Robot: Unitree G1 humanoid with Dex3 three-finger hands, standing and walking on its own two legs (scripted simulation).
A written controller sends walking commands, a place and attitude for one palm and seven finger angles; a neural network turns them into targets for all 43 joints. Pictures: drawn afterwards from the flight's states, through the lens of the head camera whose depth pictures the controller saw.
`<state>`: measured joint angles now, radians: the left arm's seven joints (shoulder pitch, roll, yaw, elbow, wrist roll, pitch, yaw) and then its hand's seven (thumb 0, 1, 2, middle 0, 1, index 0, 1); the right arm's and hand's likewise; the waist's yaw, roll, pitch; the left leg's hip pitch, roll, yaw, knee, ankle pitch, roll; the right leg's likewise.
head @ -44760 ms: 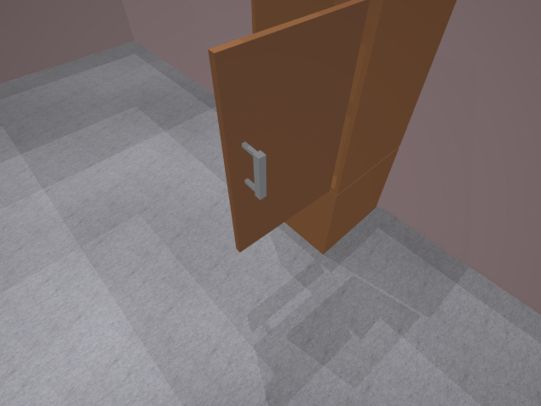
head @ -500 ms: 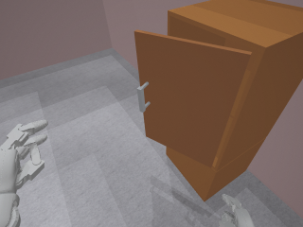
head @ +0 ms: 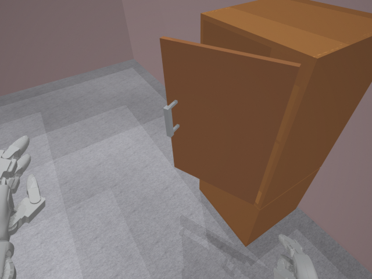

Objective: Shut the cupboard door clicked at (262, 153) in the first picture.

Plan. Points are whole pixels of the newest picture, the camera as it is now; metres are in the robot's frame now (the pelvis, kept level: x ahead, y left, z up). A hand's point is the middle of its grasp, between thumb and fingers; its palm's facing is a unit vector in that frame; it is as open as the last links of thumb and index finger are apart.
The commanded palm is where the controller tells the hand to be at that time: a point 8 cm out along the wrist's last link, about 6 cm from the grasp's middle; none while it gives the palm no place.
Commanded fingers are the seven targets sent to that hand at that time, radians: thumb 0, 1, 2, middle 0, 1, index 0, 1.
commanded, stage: step back with the hand held close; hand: left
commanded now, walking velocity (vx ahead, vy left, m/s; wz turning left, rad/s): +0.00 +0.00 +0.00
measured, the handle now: (172, 118) +0.64 +0.13 -0.02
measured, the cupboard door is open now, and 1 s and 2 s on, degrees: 26 26 26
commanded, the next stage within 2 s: stop stepping back and stand still in 1.52 s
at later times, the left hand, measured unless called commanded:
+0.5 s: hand (24, 205) +0.18 +0.29 +0.15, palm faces +0.35 -0.78 -0.51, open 7.5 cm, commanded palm +0.12 +0.33 +0.17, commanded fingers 0.00 0.90 0.90 -0.20 -0.30 -0.20 -0.30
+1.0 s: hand out of the picture +0.09 +0.29 +0.16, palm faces +0.47 -0.77 -0.44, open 7.5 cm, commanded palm +0.02 +0.33 +0.17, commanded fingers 0.00 0.90 0.90 -0.20 -0.30 -0.20 -0.30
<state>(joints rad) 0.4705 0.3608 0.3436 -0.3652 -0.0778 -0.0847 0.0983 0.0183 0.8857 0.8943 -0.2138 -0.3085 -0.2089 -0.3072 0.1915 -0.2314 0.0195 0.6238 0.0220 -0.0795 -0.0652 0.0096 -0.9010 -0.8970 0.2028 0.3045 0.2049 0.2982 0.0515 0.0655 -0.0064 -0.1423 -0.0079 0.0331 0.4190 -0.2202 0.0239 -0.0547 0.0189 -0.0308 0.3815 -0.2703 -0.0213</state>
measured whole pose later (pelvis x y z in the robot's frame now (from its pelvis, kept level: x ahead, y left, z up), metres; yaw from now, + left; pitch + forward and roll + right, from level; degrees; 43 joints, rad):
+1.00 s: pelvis -0.11 +0.03 -0.02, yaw +1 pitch +0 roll -2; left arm 0.51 0.41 0.44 -0.52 -0.03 -0.25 0.15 0.02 0.88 0.89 -0.21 -0.31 -0.21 -0.31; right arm 0.22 -0.22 0.01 0.60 0.00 -0.06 -0.06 0.01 -0.90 -0.90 0.21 0.30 0.21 0.30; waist 0.00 0.00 0.01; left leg -0.51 -0.01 0.05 0.66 -0.28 0.04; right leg -0.39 0.02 0.00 0.62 -0.24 0.01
